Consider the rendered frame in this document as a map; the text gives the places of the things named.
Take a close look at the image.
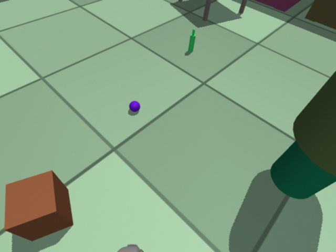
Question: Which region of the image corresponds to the armchair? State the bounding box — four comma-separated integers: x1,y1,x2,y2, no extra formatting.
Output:
305,0,336,29

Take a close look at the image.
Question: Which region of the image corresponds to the potted plant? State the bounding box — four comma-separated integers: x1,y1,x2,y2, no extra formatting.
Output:
270,71,336,199

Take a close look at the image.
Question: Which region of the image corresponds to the sofa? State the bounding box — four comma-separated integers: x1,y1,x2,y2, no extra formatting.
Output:
255,0,301,12

